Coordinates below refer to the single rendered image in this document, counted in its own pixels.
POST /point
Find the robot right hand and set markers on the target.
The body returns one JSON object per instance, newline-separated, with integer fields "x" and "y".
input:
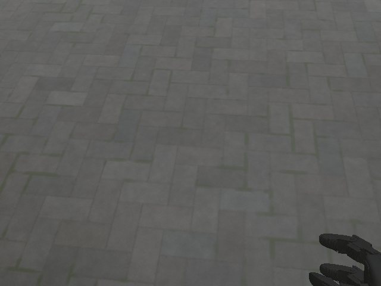
{"x": 359, "y": 250}

